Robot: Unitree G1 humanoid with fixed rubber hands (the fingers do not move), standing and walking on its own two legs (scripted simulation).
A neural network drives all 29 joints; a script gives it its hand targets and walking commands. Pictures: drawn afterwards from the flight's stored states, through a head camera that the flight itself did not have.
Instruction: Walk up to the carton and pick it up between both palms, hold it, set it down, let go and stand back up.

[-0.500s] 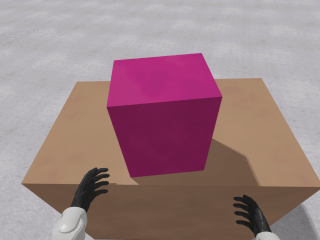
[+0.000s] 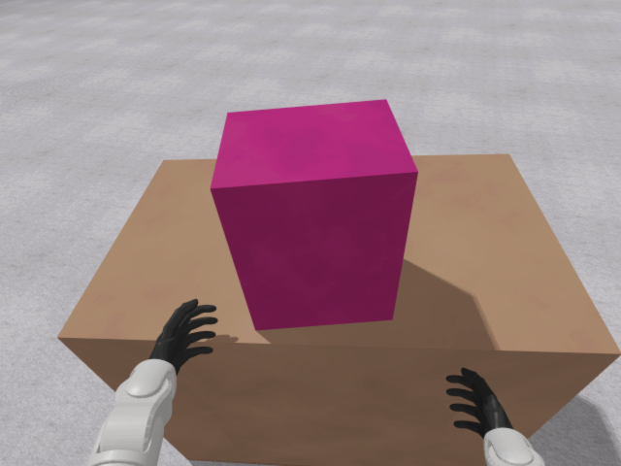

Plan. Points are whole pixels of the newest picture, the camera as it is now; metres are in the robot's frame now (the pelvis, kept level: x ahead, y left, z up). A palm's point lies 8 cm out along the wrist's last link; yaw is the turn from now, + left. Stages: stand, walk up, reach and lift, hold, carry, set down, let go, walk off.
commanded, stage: set down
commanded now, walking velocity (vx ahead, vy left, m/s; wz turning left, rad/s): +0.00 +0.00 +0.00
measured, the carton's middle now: (315, 223) +0.41 +0.04 +0.10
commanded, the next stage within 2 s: let go in 0.26 s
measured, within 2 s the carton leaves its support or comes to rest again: neither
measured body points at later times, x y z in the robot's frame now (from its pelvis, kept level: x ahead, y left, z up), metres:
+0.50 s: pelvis -0.01 -0.01 +0.00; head -0.05 -0.04 +0.45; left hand +0.25 +0.22 +0.02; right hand +0.16 -0.24 -0.08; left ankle +0.05 +0.14 -0.74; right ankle +0.02 -0.07 -0.74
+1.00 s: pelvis -0.01 +0.01 +0.00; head -0.05 +0.00 +0.45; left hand +0.25 +0.23 +0.02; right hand +0.15 -0.22 -0.08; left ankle +0.05 +0.14 -0.74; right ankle +0.02 -0.07 -0.74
